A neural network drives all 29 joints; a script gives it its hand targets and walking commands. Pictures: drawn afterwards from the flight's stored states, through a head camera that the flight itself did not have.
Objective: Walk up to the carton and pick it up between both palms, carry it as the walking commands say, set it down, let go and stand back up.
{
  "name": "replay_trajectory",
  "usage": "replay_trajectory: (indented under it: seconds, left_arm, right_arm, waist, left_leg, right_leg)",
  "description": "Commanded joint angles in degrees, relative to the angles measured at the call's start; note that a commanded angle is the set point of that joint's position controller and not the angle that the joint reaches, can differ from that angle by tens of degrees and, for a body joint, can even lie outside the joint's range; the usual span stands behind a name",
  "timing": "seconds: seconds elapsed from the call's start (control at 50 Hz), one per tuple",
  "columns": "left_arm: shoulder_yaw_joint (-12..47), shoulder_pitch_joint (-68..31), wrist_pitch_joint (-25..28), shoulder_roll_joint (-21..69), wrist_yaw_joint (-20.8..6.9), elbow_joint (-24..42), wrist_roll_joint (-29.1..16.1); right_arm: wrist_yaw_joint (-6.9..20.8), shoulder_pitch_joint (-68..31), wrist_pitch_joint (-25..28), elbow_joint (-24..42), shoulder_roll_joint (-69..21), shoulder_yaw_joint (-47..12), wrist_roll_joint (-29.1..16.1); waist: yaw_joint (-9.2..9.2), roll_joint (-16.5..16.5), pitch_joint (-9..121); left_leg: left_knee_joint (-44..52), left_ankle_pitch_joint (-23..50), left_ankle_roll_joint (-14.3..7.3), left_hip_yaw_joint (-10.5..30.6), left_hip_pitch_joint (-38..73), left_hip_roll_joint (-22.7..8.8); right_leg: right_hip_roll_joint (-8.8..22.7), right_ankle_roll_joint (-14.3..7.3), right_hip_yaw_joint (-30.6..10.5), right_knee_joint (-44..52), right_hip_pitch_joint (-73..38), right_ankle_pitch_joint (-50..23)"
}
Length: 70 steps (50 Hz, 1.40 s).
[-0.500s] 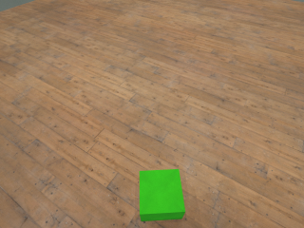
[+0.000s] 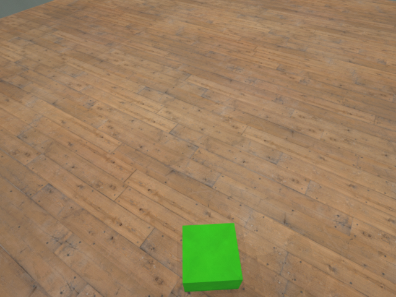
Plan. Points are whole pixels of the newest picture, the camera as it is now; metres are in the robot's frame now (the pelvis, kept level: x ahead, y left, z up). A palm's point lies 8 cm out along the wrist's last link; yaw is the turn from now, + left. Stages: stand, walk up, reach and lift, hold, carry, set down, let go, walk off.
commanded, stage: stand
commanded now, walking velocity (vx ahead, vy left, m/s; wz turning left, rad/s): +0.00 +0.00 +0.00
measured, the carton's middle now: (209, 256) +0.42 -0.02 -0.70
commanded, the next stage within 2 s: reach and lift in 0.22 s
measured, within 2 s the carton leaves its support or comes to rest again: neither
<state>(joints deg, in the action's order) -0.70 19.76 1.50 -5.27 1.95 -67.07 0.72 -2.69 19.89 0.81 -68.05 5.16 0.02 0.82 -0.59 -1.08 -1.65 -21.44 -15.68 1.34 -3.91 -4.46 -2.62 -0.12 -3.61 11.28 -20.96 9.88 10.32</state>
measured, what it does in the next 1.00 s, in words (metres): lowers itself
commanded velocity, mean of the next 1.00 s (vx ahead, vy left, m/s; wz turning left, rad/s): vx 0.00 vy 0.00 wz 0.00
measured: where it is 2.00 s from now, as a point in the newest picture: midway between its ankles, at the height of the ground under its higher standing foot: outside the picture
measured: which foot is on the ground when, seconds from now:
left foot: down 0.00-1.00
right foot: down 0.00-1.00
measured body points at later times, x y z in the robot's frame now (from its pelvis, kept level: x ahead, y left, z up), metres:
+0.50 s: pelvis -0.02 +0.00 -0.03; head +0.04 +0.00 +0.42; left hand +0.16 +0.21 -0.15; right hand +0.14 -0.21 -0.16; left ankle -0.04 +0.13 -0.74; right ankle +0.02 -0.07 -0.74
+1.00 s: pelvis -0.09 +0.03 -0.08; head +0.06 +0.01 +0.35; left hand +0.16 +0.20 -0.19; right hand +0.15 -0.22 -0.20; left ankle -0.04 +0.13 -0.74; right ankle +0.02 -0.07 -0.74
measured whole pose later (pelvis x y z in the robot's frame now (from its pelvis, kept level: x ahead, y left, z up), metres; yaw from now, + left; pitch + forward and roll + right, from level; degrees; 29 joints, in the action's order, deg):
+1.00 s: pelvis -0.09 +0.03 -0.08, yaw -3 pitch +15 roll +1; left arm -4.5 -7.2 -31.4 -2.1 4.9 -20.6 -1.6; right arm 7.3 -11.1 -30.4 -28.2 16.2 3.4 -1.1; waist -1.0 -1.3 -4.9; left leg -58.1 -23.9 -1.5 -2.7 -49.2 0.8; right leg 0.5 -3.0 3.2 -54.1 54.6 14.5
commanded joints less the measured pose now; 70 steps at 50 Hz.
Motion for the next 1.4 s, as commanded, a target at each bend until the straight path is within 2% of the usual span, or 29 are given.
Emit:
replay_trajectory:
  seconds: [0.0, 0.12, 0.2, 0.22, 0.24, 0.26, 0.3, 0.34, 0.4, 0.46, 0.54, 0.56, 0.64, 0.72, 0.78, 0.8, 0.82, 0.84, 0.9, 0.98, 1.02, 1.06, 1.08, 1.1, 1.16, 1.18, 1.2, 1.28, 1.38]
  left_arm:
    - [-0.52, 4.69, 0.05, -4.41, 0.28, 0.36, 0.07]
    - [-0.64, 6.03, 0.17, -3.54, 0.16, 0.19, 0.05]
    - [-0.54, 5.25, 0.16, -3.71, 0.08, 0.58, 0.04]
    - [3.65, -48.69, 0.98, -10.08, -0.73, 37.47, -6.87]
    - [2.43, -40.95, -3.94, -7.27, 0.93, 32.38, -5.26]
    - [6.71, -36.14, -8.01, -6.87, 0.78, 34.71, -7.14]
    - [9.08, -29.21, -17.69, -7.90, 1.12, 35.79, -9.60]
    - [6.11, -17.65, -28.17, -9.04, 1.48, 30.98, -9.86]
    - [4.25, -9.04, -38.41, -8.70, 0.31, 27.43, -8.63]
    - [1.66, -5.32, -41.11, -5.52, -1.41, 35.46, -3.46]
    - [-2.65, -13.13, -37.74, -2.68, -1.12, 46.05, 0.94]
    - [-2.70, -13.87, -36.67, -0.85, -0.94, 48.40, 1.91]
    - [-4.50, -16.76, -31.60, 0.86, 0.20, 50.96, 2.42]
    - [-2.32, -13.33, -29.28, 1.99, 1.51, 55.35, -0.25]
    - [-3.30, -15.50, -30.82, 2.19, 2.62, 54.28, 0.18]
    - [-2.22, -19.03, -30.52, 1.81, 3.09, 57.01, 0.28]
    - [-2.98, -18.40, -31.02, 2.99, 3.26, 56.06, 0.01]
    - [-1.22, -22.82, -31.15, 3.22, 3.44, 56.58, -1.12]
    - [-4.43, -27.57, -32.05, 0.88, 3.34, 55.75, -1.84]
    - [-5.82, -34.18, -32.34, 0.00, 3.01, 49.32, -3.09]
    - [-6.65, -36.75, -31.88, -2.84, 2.85, 49.32, -2.21]
    - [-7.89, -44.64, -30.97, -2.35, 3.16, 47.84, -2.27]
    - [-7.03, -44.11, -30.96, -2.58, 2.69, 48.51, -3.12]
    - [-8.34, -47.22, -30.83, -2.78, 2.68, 45.35, -2.62]
    - [-7.98, -49.77, -29.54, -3.11, 2.47, 40.73, -2.68]
    - [-9.54, -51.32, -28.48, -3.75, 2.94, 40.02, -1.91]
    - [-8.66, -52.16, -27.77, -2.54, 3.09, 40.39, -3.04]
    - [-10.59, -56.34, -24.25, -4.79, 3.42, 38.56, -2.29]
    - [-12.06, -62.88, -21.25, -6.75, 2.97, 36.50, -2.98]
  right_arm:
    - [-0.17, 5.96, 0.22, -0.35, 2.53, 0.37, -0.04]
    - [-0.22, 4.76, 0.04, 0.12, 3.31, 0.55, -0.14]
    - [-0.09, 6.28, 0.13, -0.68, 2.17, 0.25, -0.36]
    - [0.26, -48.49, -0.30, 37.01, 7.32, -3.87, -5.46]
    - [-0.87, -40.00, -4.78, 31.42, 4.62, -3.19, -5.71]
    - [-1.31, -36.75, -8.55, 34.18, 4.96, -5.22, -7.93]
    - [-1.61, -27.34, -18.04, 31.56, 7.16, -6.75, -13.85]
    - [-1.06, -18.74, -28.02, 28.05, 6.94, -8.07, -16.05]
    - [-0.37, -10.23, -39.56, 24.42, 4.84, -6.37, -12.27]
    - [0.54, -7.20, -42.42, 31.89, 7.28, -1.62, -4.94]
    - [3.79, -13.63, -38.87, 43.10, 6.33, 3.07, 3.35]
    - [4.52, -12.90, -37.42, 43.92, 6.88, 5.57, 4.85]
    - [7.37, -21.23, -31.03, 50.03, 8.71, 6.79, 5.25]
    - [8.93, -20.32, -28.03, 54.14, 12.66, 4.31, 1.50]
    - [10.08, -22.38, -29.25, 51.60, 14.54, 4.30, -0.45]
    - [10.12, -22.29, -29.52, 49.45, 14.34, 4.69, -0.81]
    - [10.57, -23.32, -29.61, 49.35, 13.71, 3.72, -2.24]
    - [10.70, -27.49, -29.67, 48.70, 17.11, 5.90, -0.45]
    - [10.50, -33.32, -30.00, 48.30, 15.78, 3.96, -2.67]
    - [9.64, -43.95, -30.76, 44.55, 17.14, 4.90, -1.70]
    - [8.87, -43.73, -30.61, 42.77, 16.69, 5.94, -1.01]
    - [8.45, -51.09, -30.09, 38.86, 16.97, 6.86, -0.80]
    - [8.04, -48.53, -30.05, 38.41, 14.84, 5.08, -2.69]
    - [7.98, -54.84, -29.75, 37.36, 15.63, 5.37, -2.43]
    - [6.64, -57.57, -28.35, 35.45, 15.91, 8.11, -0.05]
    - [6.58, -60.57, -27.45, 35.48, 16.44, 8.05, 0.40]
    - [6.55, -58.81, -27.17, 32.81, 14.31, 7.03, 0.02]
    - [6.01, -64.82, -23.55, 31.39, 16.10, 9.49, 0.09]
    - [5.30, -72.16, -21.07, 31.40, 16.72, 9.22, 0.01]
  waist:
    - [0.02, 1.06, -4.46]
    - [-0.25, -0.78, -4.46]
    - [-0.19, 2.52, -4.01]
    - [-3.92, 0.21, 6.81]
    - [2.36, 1.92, 9.00]
    - [-0.06, 3.27, 9.00]
    - [0.00, 1.45, 12.98]
    - [-0.22, -3.21, 13.30]
    - [-1.32, -0.83, 15.50]
    - [0.89, 0.91, 17.55]
    - [-0.60, 2.74, 14.84]
    - [2.03, 2.81, 16.56]
    - [-0.14, 4.27, 25.25]
    - [0.57, 5.37, 32.19]
    - [-1.25, 2.23, 25.08]
    - [0.31, 1.00, 23.01]
    - [-1.96, -0.69, 24.48]
    - [0.63, 0.72, 22.96]
    - [-1.29, 1.60, 21.53]
    - [-0.53, 4.96, 21.03]
    - [1.63, 4.78, 21.51]
    - [-0.87, 2.50, 22.60]
    - [1.76, 3.26, 20.32]
    - [-0.25, 2.03, 21.13]
    - [1.58, 4.02, 23.09]
    - [-0.64, 2.05, 23.25]
    - [1.27, 4.47, 24.87]
    - [-0.31, 1.94, 35.47]
    - [0.01, 5.10, 41.73]
  left_leg:
    - [3.93, 6.98, -0.88, 3.49, -8.33, -5.11]
    - [3.45, 6.91, -0.67, 2.98, -8.33, -4.66]
    - [3.46, 5.92, -0.67, 2.93, -8.10, -4.74]
    - [-3.59, -6.76, -4.10, 0.97, -27.24, 3.90]
    - [-7.70, -11.90, -4.59, 1.40, -29.46, -0.41]
    - [-8.59, -13.63, -5.09, 1.04, -30.42, -1.58]
    - [-13.07, -12.47, -5.52, 0.86, -34.29, -1.18]
    - [-13.70, -4.71, -6.75, 3.06, -39.52, 0.05]
    - [-14.01, 7.96, -8.37, 5.47, -41.84, 3.11]
    - [-11.82, 10.82, -7.10, 7.71, -38.20, 3.59]
    - [-10.64, 8.19, -6.41, 7.34, -40.70, 3.25]
    - [-12.20, 10.43, -5.56, 7.63, -41.78, 3.25]
    - [-18.90, 13.83, -4.41, 7.98, -45.41, 3.32]
    - [-22.25, 14.42, -2.84, 7.92, -44.63, 3.35]
    - [-21.22, 0.01, -2.29, 7.11, -48.03, 3.36]
    - [-21.30, -5.32, -2.33, 6.99, -50.61, 2.98]
    - [-20.99, -5.78, -2.04, 6.66, -49.32, 2.97]
    - [-20.94, -9.43, -1.97, 7.40, -50.78, 2.29]
    - [-22.36, -14.41, -2.48, 6.33, -52.81, 2.77]
    - [-24.34, -16.44, -2.46, 5.61, -54.10, 2.94]
    - [-25.62, -15.22, -2.68, 5.21, -52.67, 2.92]
    - [-27.13, -15.40, -1.51, 3.96, -54.86, 3.41]
    - [-27.61, -14.33, -2.06, 4.26, -53.71, 3.39]
    - [-27.64, -15.45, -2.11, 4.29, -54.66, 3.46]
    - [-28.35, -12.48, -1.75, 4.36, -56.07, 3.60]
    - [-28.06, -12.63, -1.65, 4.95, -56.86, 3.39]
    - [-28.33, -10.42, -1.32, 4.67, -57.13, 4.10]
    - [-29.87, -6.35, -0.60, 4.90, -60.20, 4.61]
    - [-32.56, -6.80, -0.45, 4.38, -66.71, 5.50]
  right_leg:
    - [8.76, 2.15, -9.93, 5.15, -4.38, -3.49]
    - [9.06, 2.22, -10.38, 5.20, -4.85, -4.36]
    - [8.90, 1.99, -10.37, 5.88, -4.18, -1.96]
    - [1.55, -1.64, -11.79, -5.16, 8.65, 12.57]
    - [2.67, 1.40, -8.71, -9.05, 8.68, 14.47]
    - [3.67, 0.31, -6.70, -8.05, 7.27, 15.38]
    - [5.43, -2.16, -9.74, -11.23, 7.08, 16.72]
    - [4.94, -2.65, -14.31, -13.27, 6.77, 6.20]
    - [4.65, -1.50, -19.22, -15.77, -2.37, -19.24]
    - [4.11, 0.01, -21.99, -16.15, -8.32, -29.78]
    - [2.39, -0.26, -17.99, -15.37, -0.11, -19.05]
    - [2.37, -0.36, -17.51, -17.01, 0.20, -21.82]
    - [1.81, 0.34, -17.03, -24.47, 5.40, -22.80]
    - [-0.62, 1.02, -15.45, -28.68, 4.99, -17.40]
    - [-0.78, 0.48, -14.57, -27.77, 11.46, 0.75]
    - [-0.93, -0.01, -14.96, -27.52, 12.60, 3.75]
    - [-0.59, -0.62, -15.13, -26.89, 11.45, 6.12]
    - [-0.73, -0.24, -14.84, -27.79, 13.23, 7.94]
    - [-0.58, 0.00, -15.45, -27.78, 13.09, 13.05]
    - [-0.81, 0.46, -16.30, -27.70, 10.23, 16.78]
    - [-0.47, 0.93, -17.01, -27.62, 10.26, 16.62]
    - [0.23, 0.60, -17.99, -27.94, 11.63, 18.48]
    - [0.16, 0.94, -18.91, -26.49, 11.25, 17.87]
    - [0.75, 0.96, -18.16, -26.98, 11.50, 19.06]
    - [0.53, 1.61, -17.95, -28.42, 11.33, 14.96]
    - [0.17, 1.55, -16.96, -30.19, 14.20, 13.25]
    - [-0.30, 1.54, -16.97, -29.91, 12.99, 8.91]
    - [-0.26, 1.43, -16.44, -34.56, 12.42, -1.67]
    - [0.57, 2.26, -18.60, -35.16, 10.39, -1.63]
